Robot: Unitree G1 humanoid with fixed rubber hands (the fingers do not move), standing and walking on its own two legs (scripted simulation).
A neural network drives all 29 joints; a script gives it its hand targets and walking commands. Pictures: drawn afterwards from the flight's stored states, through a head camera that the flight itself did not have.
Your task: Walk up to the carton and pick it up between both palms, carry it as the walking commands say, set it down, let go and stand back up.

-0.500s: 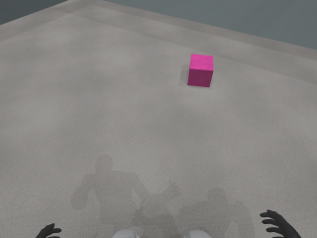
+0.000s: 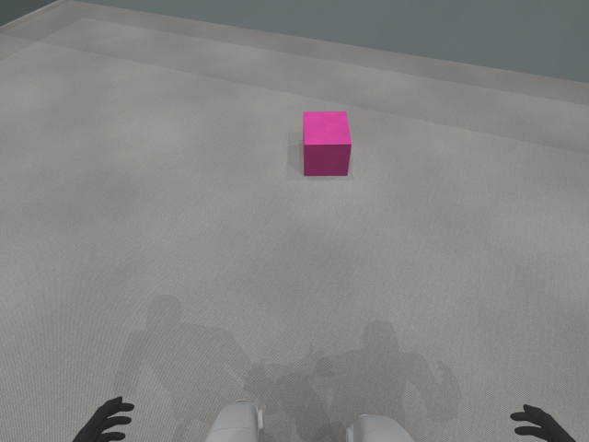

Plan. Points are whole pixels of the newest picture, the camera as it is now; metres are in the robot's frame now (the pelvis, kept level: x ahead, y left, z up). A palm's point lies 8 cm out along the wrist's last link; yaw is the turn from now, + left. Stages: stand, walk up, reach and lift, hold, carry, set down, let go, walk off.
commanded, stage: walk up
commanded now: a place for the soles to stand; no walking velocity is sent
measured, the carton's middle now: (325, 143) +1.47 -0.18 -0.63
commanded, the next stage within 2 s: none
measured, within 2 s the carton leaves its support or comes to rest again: neither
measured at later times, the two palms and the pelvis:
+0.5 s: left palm (160, 250) +0.44 +0.25 -0.05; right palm (558, 401) +0.16 -0.34 -0.06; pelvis +0.23 -0.01 +0.01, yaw -8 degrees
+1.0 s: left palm (166, 216) +0.55 +0.27 -0.09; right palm (487, 207) +0.52 -0.38 -0.06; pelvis +0.44 -0.05 -0.01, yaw -5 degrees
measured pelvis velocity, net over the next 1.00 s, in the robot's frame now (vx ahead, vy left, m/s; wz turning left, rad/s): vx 0.44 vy -0.05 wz -0.09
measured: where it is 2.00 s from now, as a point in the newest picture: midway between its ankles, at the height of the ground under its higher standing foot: (327, 257)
